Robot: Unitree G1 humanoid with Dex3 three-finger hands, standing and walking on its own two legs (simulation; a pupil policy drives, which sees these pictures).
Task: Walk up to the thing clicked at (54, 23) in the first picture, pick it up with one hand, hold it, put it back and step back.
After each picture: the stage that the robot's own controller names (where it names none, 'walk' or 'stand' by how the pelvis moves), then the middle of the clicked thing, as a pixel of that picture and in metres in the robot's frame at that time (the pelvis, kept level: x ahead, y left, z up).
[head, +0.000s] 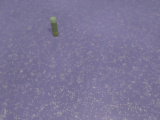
stand; (54, 27) +1.53 +0.38 -0.65
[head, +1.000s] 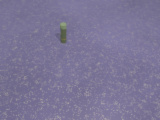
walk; (63, 33) +1.41 +0.20 -0.63
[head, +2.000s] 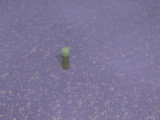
walk; (65, 59) +0.91 +0.17 -0.63
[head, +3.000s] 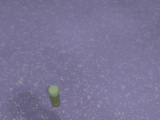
walk; (54, 97) +0.57 +0.21 -0.64
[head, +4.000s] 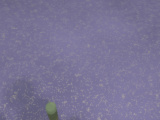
stand; (52, 113) +0.45 +0.20 -0.64
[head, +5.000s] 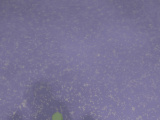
stand; out of the picture +0.41 +0.20 -0.65
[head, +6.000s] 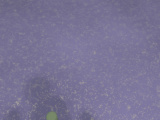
stand; out of the picture +0.40 +0.21 -0.64
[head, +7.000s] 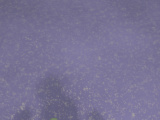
stand; out of the picture +0.38 +0.22 -0.65
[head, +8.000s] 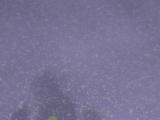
stand; out of the picture +0.38 +0.23 -0.66
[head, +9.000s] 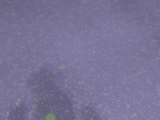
stand; out of the picture +0.38 +0.23 -0.66
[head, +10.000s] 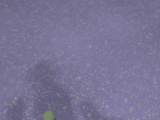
stand; out of the picture +0.37 +0.25 -0.65
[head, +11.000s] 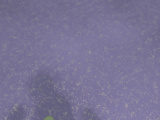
stand; out of the picture +0.37 +0.25 -0.65
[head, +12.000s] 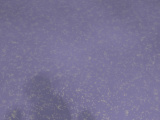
stand; out of the picture +0.34 +0.24 -0.66
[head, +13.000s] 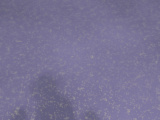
stand; out of the picture +0.36 +0.24 -0.66
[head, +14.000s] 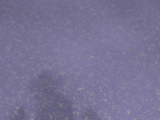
stand; out of the picture +0.35 +0.24 -0.66
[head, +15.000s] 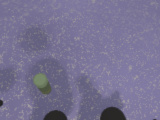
go down; (43, 85) +0.42 +0.21 -0.48
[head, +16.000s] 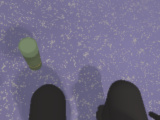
go down; (32, 56) +0.47 +0.22 -0.28
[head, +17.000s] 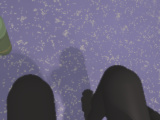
close in; out of the picture +0.47 +0.24 -0.21
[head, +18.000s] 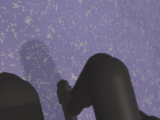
close; out of the picture +0.46 +0.27 -0.17
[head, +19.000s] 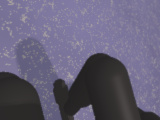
lift; out of the picture +0.43 +0.27 -0.17
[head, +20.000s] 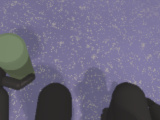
lift; (18, 65) +0.34 +0.23 -0.02
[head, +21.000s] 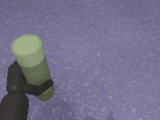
hold; (37, 73) +0.33 +0.16 +0.11
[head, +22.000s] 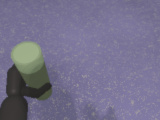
hold; (36, 76) +0.33 +0.17 +0.06
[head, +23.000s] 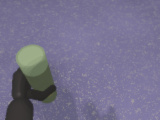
hold; (41, 79) +0.33 +0.15 +0.05
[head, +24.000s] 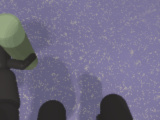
crouch; (19, 48) +0.43 +0.19 -0.02
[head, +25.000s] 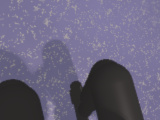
lower; out of the picture +0.49 +0.25 -0.13
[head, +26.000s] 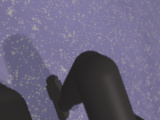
lower; out of the picture +0.48 +0.27 -0.18
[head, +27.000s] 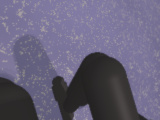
lower; out of the picture +0.47 +0.28 -0.17
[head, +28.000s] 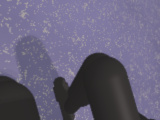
lower; out of the picture +0.46 +0.28 -0.17
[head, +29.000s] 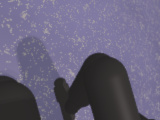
rest; out of the picture +0.46 +0.27 -0.17
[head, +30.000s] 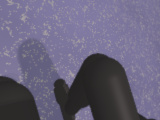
open; out of the picture +0.46 +0.25 -0.18
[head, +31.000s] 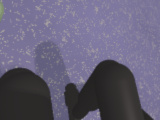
stand; out of the picture +0.46 +0.23 -0.19
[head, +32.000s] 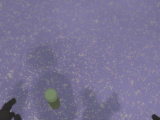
stand; (53, 99) +0.41 +0.18 -0.53
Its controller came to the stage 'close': yes
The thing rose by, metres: 0.71
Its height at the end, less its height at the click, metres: +0.00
